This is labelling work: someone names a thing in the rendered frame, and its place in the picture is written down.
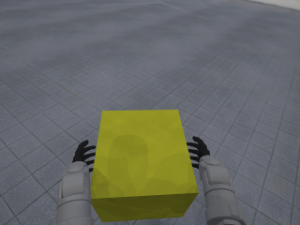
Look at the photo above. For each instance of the robot left forearm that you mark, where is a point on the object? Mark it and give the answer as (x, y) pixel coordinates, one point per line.
(74, 196)

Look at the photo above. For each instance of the robot right hand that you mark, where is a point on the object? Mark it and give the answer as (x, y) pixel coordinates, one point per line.
(202, 150)

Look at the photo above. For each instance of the robot left hand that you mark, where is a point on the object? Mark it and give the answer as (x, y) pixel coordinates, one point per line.
(80, 156)

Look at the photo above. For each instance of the carton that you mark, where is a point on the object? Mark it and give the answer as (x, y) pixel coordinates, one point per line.
(142, 168)

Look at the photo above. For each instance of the robot right forearm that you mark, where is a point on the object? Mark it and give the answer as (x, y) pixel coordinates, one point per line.
(221, 203)

